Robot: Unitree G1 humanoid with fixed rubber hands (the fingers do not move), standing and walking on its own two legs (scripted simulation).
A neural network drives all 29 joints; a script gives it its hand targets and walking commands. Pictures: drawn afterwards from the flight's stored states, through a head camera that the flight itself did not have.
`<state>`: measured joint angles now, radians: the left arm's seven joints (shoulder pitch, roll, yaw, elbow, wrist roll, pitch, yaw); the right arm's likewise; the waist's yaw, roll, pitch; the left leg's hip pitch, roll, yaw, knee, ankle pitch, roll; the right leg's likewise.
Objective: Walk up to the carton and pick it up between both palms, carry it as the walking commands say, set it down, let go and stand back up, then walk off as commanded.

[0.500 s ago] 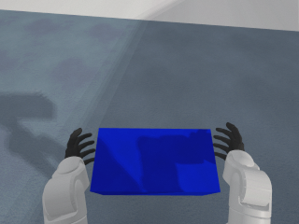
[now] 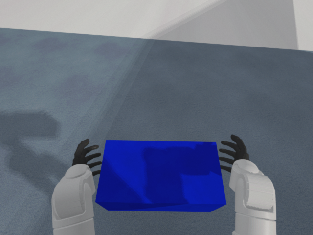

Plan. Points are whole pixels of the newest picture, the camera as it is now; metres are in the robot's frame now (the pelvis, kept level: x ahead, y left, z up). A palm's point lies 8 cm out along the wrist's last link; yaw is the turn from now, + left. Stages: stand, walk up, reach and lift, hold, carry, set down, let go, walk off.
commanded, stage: carry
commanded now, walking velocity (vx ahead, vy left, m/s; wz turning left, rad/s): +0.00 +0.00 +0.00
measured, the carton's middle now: (160, 177) +0.29 +0.00 -0.01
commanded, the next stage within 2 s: hold in 1.30 s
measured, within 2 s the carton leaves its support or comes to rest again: neither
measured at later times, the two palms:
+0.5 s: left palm (89, 182) +0.24 +0.17 +0.05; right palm (241, 175) +0.25 -0.20 +0.05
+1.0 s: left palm (89, 190) +0.23 +0.17 +0.04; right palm (244, 183) +0.23 -0.20 +0.05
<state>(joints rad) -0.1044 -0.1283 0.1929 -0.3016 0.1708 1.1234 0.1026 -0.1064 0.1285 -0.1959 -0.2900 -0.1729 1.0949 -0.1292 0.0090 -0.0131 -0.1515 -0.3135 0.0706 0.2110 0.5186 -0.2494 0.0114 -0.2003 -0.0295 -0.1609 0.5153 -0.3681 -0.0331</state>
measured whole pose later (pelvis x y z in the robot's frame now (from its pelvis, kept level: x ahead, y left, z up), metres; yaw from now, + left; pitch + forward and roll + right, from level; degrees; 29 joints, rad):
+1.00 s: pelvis -0.04 -0.02 +0.00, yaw +0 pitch +1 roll +0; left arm -0.12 -0.11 0.25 0.03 0.19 0.76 0.04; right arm -0.13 0.11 -0.24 0.04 -0.19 0.74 -0.06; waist 0.00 -0.01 -0.09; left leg -0.34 0.10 0.19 0.49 -0.17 0.00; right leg -0.22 0.00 -0.18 0.50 -0.30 -0.07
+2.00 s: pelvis -0.04 +0.05 +0.02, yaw -15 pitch -5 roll +0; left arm -0.28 -0.12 0.35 0.23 0.29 0.72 0.01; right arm -0.43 -0.03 -0.28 0.50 -0.30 0.59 0.15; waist 0.13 -0.03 -0.01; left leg -0.06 -0.04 0.03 0.23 -0.09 0.03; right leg -0.07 0.01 0.12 0.31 -0.16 -0.03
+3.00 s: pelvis -0.05 +0.02 -0.01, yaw -12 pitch +14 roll +0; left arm -0.33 -0.08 0.47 0.40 0.27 0.40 -0.07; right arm -0.43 0.08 -0.38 0.57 -0.25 0.33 0.04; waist 0.10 -0.02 -0.04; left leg -0.64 0.00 -0.04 0.60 -0.20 -0.01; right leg -0.60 0.05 0.03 0.62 -0.26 -0.03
